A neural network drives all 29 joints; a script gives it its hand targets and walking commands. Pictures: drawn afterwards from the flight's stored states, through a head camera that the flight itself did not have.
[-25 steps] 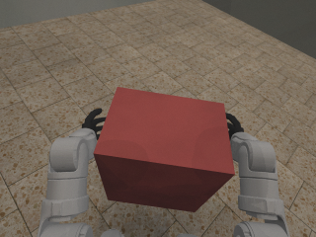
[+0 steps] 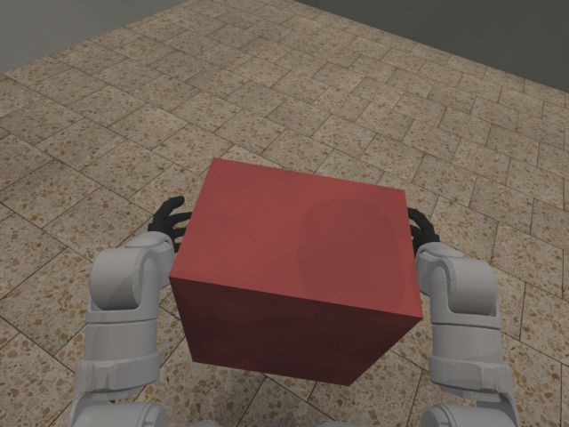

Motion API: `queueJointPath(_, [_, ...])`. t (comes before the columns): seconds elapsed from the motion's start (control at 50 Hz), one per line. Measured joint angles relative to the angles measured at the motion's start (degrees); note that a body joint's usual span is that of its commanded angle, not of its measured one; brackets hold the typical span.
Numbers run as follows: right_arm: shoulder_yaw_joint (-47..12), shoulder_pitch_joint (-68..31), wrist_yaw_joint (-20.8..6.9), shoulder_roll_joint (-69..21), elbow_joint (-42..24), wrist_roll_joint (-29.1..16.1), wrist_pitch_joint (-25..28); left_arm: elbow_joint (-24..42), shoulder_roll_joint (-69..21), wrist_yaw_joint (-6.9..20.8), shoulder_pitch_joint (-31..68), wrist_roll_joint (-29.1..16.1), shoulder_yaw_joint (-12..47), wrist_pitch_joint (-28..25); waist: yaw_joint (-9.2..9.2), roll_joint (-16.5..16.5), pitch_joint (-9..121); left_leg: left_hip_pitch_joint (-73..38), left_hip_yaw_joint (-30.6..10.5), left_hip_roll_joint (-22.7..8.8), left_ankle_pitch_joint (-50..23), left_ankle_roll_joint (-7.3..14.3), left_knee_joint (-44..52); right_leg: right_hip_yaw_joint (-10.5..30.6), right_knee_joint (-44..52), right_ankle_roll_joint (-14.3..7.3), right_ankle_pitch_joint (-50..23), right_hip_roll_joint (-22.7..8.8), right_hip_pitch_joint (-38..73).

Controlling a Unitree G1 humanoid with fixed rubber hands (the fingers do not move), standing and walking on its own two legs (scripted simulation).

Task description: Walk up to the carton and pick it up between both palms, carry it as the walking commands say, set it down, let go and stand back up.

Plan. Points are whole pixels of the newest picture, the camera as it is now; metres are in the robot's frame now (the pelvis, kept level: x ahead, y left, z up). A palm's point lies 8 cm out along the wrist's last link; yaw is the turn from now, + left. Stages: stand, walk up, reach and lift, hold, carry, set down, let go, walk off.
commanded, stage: carry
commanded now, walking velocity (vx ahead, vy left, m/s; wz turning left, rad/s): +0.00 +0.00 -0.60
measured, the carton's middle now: (288, 284) +0.32 +0.00 +0.02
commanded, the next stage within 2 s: none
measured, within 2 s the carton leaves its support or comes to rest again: neither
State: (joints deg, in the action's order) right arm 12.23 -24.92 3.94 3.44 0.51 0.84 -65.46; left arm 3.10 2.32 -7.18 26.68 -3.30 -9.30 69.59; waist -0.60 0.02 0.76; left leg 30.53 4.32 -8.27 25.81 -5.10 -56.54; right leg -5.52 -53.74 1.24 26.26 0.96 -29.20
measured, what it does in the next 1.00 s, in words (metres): walks ahead, turning right: right foot, then left foot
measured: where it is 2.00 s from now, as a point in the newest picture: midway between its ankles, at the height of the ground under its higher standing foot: outside the picture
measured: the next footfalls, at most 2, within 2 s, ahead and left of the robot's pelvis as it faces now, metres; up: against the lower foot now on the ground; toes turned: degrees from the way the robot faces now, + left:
right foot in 0.30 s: +0.13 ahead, -0.07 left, +0.00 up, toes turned -17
left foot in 0.52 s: +0.16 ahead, +0.13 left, +0.00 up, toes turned -2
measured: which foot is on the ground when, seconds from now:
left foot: down 0.00-0.32, up 0.34-0.50, down 0.52-0.80, up 0.82-1.00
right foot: up 0.00-0.28, down 0.30-0.54, up 0.56-0.76, down 0.78-1.00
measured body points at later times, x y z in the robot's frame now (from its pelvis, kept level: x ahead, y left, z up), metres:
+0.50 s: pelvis +0.11 +0.04 +0.01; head +0.15 +0.05 +0.46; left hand +0.49 +0.11 +0.09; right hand +0.39 -0.23 +0.09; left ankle +0.11 +0.13 -0.68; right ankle +0.09 -0.06 -0.68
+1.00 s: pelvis +0.18 +0.01 +0.02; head +0.21 -0.01 +0.47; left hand +0.55 +0.01 +0.10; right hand +0.40 -0.31 +0.09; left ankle +0.17 +0.13 -0.66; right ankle +0.14 -0.06 -0.68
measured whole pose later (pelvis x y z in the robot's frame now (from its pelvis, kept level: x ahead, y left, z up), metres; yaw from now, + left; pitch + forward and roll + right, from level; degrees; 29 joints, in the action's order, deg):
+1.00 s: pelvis +0.18 +0.01 +0.02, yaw -26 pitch +4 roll +2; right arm 12.2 -27.5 4.3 4.2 -0.2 0.8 -67.8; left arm 4.6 1.6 -6.6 26.1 -2.8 -10.0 69.3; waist -0.6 -0.8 -1.0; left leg 22.8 13.7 -5.5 34.4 0.0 -55.1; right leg 0.6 -49.1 -4.0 25.6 2.1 -26.7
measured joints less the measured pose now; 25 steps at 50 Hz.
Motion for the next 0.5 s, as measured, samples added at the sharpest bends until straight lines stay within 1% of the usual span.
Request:
queueJointPath(0.02, [0.0,0.0,0.0,-0.1,0.3,0.0,0.1,-0.1,0.0,0.0,-0.1,0.1,0.0,0.1,0.00,0.0,0.0,-0.4,1.3,0.0,2.3,2.7,-0.3,0.6,-2.9,0.6,1.8,0.0,-0.9])
queueJointPath(0.04, [0.0,0.1,0.0,-0.2,0.8,0.0,0.1,-0.3,0.0,0.0,-0.2,0.2,0.0,0.2,0.00,0.2,0.0,-0.7,2.5,0.0,3.9,4.7,-0.3,1.0,-6.1,0.9,3.1,0.0,-1.9])
queueJointPath(0.06, [0.0,0.1,0.1,-0.3,1.0,0.0,0.1,-0.5,0.0,0.0,-0.2,0.2,0.0,0.3,0.01,0.4,-0.1,-1.0,3.3,-0.1,4.6,5.9,-0.1,1.1,-8.9,1.0,3.3,0.0,-2.7])
queueJointPath(0.08, [0.0,0.2,0.1,-0.3,1.0,0.0,0.1,-0.5,0.1,0.0,-0.2,0.2,0.0,0.3,0.01,0.7,-0.4,-1.4,4.0,-0.1,4.8,6.3,0.5,1.1,-10.9,1.0,3.4,0.0,-3.3])
queueJointPath(0.14, [0.0,-0.3,0.2,-0.2,1.0,0.0,0.1,-0.5,0.1,0.0,-0.2,0.2,0.0,-0.1,0.03,1.0,-0.8,-3.0,6.3,-0.1,5.1,6.3,2.4,1.1,-13.6,0.9,3.4,0.0,-5.0])
queueJointPath(0.22, [0.0,-1.9,0.3,0.2,0.8,0.0,0.1,0.3,0.1,0.2,-0.2,0.2,0.0,-1.1,0.04,1.1,-1.8,-6.4,9.8,-0.1,7.4,6.3,2.9,0.7,-13.0,0.3,2.2,0.0,-6.0])
queueJointPath(0.26, [0.0,-2.0,0.3,0.2,0.8,0.0,0.1,0.4,0.1,0.2,-0.2,0.2,-0.1,-1.2,0.07,1.0,-1.2,-8.1,11.6,-0.1,9.0,6.3,3.0,-0.4,-8.4,-0.5,-0.3,0.0,-5.6])
queueJointPath(0.3, [0.0,-1.7,0.3,0.2,0.6,0.0,0.1,0.4,0.1,0.2,-0.2,0.2,-0.1,-1.1,0.10,1.0,-0.3,-9.8,13.3,0.0,10.4,6.3,2.5,-2.2,1.3,-1.6,-3.7,0.2,-2.9])
queueJointPath(0.32, [0.0,-1.6,0.2,0.3,0.4,0.0,0.1,0.4,-0.1,0.2,-0.2,0.2,0.0,-1.3,0.08,1.7,-0.3,-9.8,13.4,-0.6,10.3,6.3,0.5,-2.6,3.9,-3.9,-3.0,0.7,-1.2])
queueJointPath(0.34, [0.0,-1.7,0.2,0.5,0.3,0.0,0.1,0.4,-0.2,0.2,-0.2,0.2,-0.1,-1.5,0.09,2.6,-0.8,-9.3,12.9,-1.5,9.0,5.9,-2.8,-2.6,3.9,-5.0,-2.4,1.3,-0.2])
queueJointPath(0.36, [0.0,-1.6,0.1,0.6,0.2,0.0,0.1,0.4,-0.3,0.2,-0.2,0.3,-0.1,-1.5,0.12,2.8,-1.2,-8.1,11.7,-1.4,8.9,4.8,-6.9,-2.3,3.6,-5.3,-1.9,1.4,0.5])
queueJointPath(0.38, [0.0,-1.4,0.1,0.6,0.2,0.0,0.1,0.3,-0.4,0.2,-0.2,0.3,-0.1,-1.4,0.11,2.6,-1.4,-7.0,10.3,-0.6,9.6,4.3,-9.7,-1.8,3.6,-5.3,-1.6,1.2,1.1])
queueJointPath(0.4, [0.0,-1.3,0.0,0.5,0.2,0.0,-0.1,0.3,-0.4,0.2,-0.3,0.3,-0.1,-1.2,0.08,2.0,-1.5,-6.2,9.2,0.3,10.1,4.2,-10.4,-1.1,3.6,-5.2,-1.4,1.0,1.6])
queueJointPath(0.44, [0.0,-1.3,0.0,0.5,0.2,0.0,-0.3,0.3,-0.4,0.2,-0.2,0.4,-0.1,-0.9,0.04,1.2,-1.5,-5.0,7.7,1.1,10.4,4.2,-9.1,0.3,3.7,-4.8,-1.3,1.0,2.1])
queueJointPath(0.48, [0.0,-1.4,0.0,0.6,0.2,0.0,-0.5,0.3,-0.4,0.2,-0.2,0.4,-0.1,-0.9,0.00,0.2,-1.3,-4.9,7.3,1.4,10.3,4.2,-2.3,1.9,3.9,-4.0,-0.9,1.0,2.0])
queueJointPath(0.5, [0.0,-1.6,0.0,0.7,0.1,0.0,-0.7,0.3,-0.5,0.2,-0.2,0.4,-0.1,-0.9,-0.01,0.0,-1.1,-5.1,7.0,1.4,8.5,4.2,2.7,2.5,3.9,-3.5,-0.8,1.1,1.8])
